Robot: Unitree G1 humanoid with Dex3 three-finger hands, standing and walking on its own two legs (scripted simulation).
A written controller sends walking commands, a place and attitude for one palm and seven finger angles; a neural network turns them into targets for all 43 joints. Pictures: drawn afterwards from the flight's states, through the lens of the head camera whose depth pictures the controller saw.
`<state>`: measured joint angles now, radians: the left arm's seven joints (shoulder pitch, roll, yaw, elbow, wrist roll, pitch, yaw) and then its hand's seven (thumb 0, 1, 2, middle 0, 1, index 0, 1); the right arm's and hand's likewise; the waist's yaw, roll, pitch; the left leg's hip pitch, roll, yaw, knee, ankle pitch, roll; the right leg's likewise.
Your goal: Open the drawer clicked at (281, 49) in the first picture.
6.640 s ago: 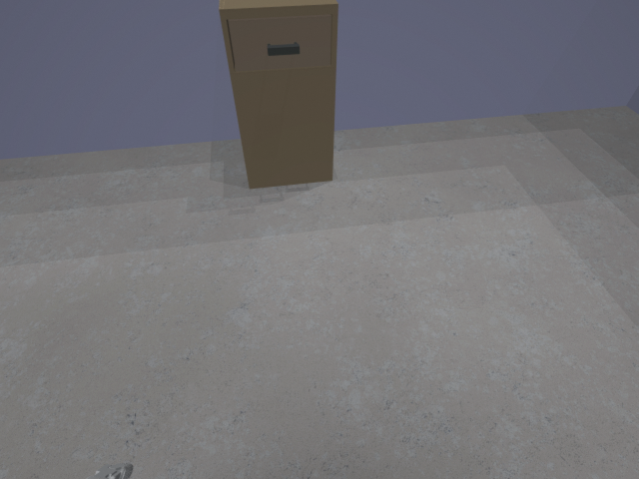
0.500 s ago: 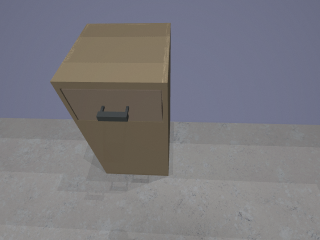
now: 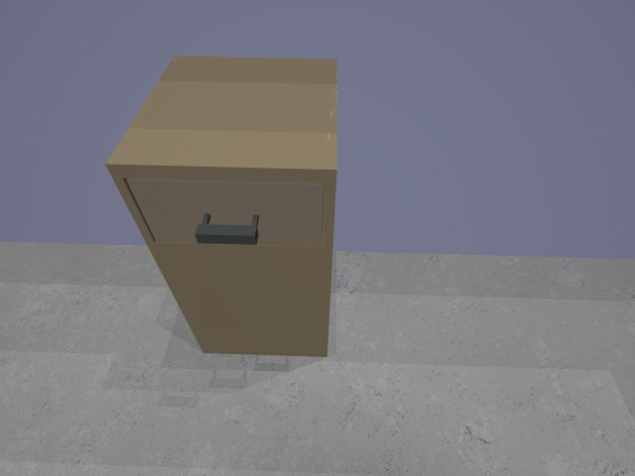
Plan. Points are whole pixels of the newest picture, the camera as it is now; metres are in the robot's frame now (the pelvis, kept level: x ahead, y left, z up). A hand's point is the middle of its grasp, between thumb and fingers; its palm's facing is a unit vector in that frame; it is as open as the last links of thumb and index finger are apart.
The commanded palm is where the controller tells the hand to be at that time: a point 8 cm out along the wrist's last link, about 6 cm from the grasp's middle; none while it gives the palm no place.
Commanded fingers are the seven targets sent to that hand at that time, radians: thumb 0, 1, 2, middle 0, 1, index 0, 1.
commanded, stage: look again from close up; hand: left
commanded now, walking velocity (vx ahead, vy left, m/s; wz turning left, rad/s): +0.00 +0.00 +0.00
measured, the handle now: (229, 226) +0.57 +0.22 -0.09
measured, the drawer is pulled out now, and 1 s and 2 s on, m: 0.00 0.00 0.00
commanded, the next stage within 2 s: shuffle to correct the standing spot in 0.50 s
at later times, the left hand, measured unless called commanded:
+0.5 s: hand out of the picture +0.02 +0.20 -0.17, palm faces +0.02 -0.98 -0.21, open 7.4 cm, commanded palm none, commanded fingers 0.00 0.90 0.90 -0.20 -0.30 -0.20 -0.30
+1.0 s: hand out of the picture -0.06 +0.17 -0.18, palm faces +0.09 -0.98 -0.15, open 7.4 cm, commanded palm none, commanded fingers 0.00 0.90 0.90 -0.20 -0.30 -0.20 -0.30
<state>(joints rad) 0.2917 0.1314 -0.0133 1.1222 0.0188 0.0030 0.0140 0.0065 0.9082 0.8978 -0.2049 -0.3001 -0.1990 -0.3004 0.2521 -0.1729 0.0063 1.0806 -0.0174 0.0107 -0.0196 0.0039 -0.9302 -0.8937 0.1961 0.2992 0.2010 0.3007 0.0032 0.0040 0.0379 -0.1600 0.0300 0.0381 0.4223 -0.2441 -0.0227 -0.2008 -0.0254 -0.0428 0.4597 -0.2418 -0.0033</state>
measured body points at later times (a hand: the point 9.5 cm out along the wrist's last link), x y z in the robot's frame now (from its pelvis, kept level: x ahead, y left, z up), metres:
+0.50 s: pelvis -0.02 +0.02 +0.00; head -0.03 +0.02 +0.45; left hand +0.02 +0.25 -0.16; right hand +0.00 -0.21 -0.16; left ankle -0.01 +0.13 -0.74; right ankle +0.00 -0.11 -0.74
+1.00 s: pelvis +0.01 +0.02 -0.01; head +0.01 +0.02 +0.44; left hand -0.06 +0.23 -0.17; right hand -0.02 -0.20 -0.17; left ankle -0.01 +0.13 -0.74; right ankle +0.00 -0.11 -0.74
